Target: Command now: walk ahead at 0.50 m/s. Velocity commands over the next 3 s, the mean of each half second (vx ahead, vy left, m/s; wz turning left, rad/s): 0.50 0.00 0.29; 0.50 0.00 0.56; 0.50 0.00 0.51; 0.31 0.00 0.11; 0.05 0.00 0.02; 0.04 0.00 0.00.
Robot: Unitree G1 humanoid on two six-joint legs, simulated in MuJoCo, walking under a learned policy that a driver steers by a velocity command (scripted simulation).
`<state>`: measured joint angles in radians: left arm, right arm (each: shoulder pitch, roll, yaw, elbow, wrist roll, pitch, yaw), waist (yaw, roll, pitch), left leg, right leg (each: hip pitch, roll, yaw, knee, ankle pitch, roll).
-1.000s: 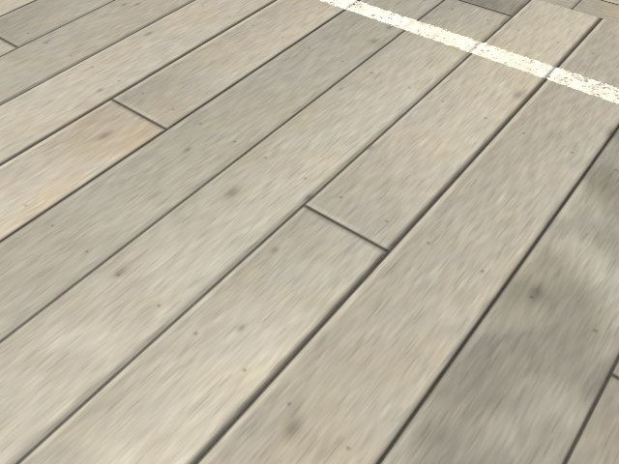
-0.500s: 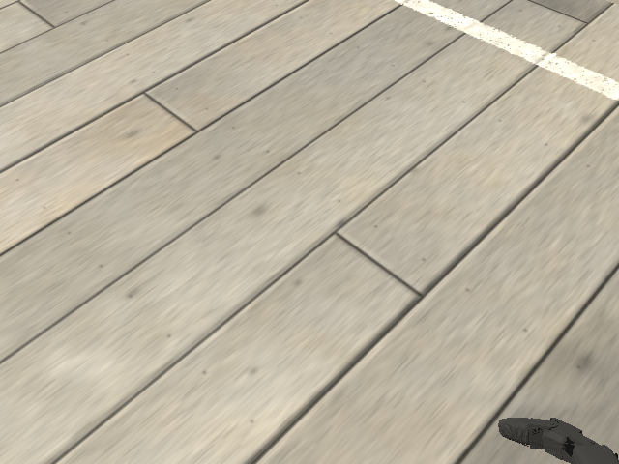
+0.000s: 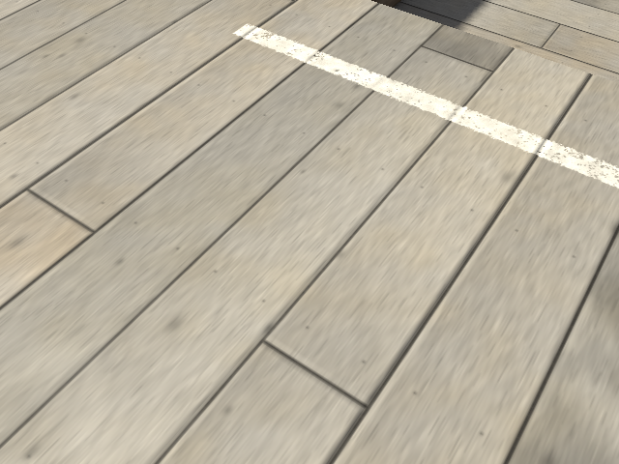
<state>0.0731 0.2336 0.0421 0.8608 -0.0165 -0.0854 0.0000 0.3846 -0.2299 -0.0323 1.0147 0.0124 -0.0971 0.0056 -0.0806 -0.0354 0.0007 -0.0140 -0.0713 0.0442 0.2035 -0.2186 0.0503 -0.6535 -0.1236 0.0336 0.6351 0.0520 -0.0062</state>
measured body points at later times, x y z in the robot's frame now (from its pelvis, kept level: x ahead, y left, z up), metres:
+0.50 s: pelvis +0.26 -0.06 +0.00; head +0.27 -0.05 +0.45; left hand +0.22 +0.20 -0.14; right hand +0.44 -0.28 -0.12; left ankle +0.39 +0.14 -0.68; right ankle +0.20 -0.15 -0.74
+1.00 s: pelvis +0.50 +0.07 +0.00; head +0.52 +0.10 +0.45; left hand +0.57 +0.40 -0.09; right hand +0.68 -0.15 -0.11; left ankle +0.46 +0.12 -0.74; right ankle +0.73 -0.05 -0.67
